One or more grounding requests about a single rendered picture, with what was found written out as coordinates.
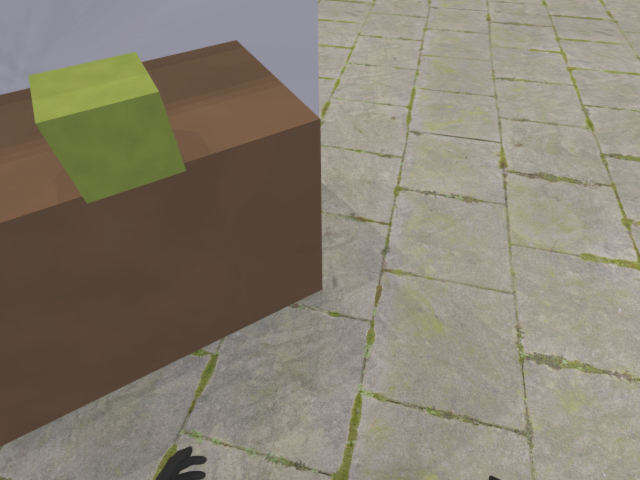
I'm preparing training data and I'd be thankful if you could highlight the carton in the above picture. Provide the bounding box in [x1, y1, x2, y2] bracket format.
[28, 52, 186, 204]

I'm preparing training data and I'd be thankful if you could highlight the pedestal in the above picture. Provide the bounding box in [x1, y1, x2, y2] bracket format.
[0, 40, 322, 447]

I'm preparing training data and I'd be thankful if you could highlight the left robot hand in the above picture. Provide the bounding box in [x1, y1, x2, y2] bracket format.
[156, 446, 207, 480]

